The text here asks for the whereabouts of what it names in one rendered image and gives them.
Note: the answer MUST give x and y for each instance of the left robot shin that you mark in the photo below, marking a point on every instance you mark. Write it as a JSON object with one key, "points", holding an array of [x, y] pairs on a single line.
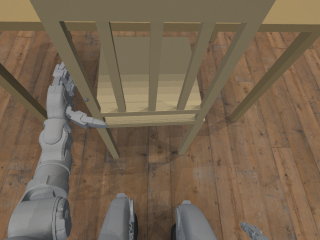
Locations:
{"points": [[131, 227]]}

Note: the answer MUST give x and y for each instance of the robot left forearm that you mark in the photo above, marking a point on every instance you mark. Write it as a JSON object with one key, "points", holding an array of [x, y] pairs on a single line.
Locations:
{"points": [[54, 166]]}

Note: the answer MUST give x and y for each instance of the left robot upper arm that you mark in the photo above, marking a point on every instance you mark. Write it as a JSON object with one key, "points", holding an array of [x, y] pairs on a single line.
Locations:
{"points": [[41, 219]]}

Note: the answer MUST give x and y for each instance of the table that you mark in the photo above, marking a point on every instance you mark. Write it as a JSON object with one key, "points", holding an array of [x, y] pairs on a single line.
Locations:
{"points": [[284, 16]]}

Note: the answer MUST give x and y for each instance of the robot left hand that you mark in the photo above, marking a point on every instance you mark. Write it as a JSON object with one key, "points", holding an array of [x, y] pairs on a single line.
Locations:
{"points": [[59, 97]]}

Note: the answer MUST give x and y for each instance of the robot left thigh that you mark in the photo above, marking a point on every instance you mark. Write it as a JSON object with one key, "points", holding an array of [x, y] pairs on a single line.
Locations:
{"points": [[120, 214]]}

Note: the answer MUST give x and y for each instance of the chair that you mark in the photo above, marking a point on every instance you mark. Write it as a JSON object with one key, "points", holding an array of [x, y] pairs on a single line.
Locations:
{"points": [[150, 80]]}

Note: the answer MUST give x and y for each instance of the robot right hand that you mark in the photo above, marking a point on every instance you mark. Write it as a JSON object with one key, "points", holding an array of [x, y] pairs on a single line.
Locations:
{"points": [[253, 231]]}

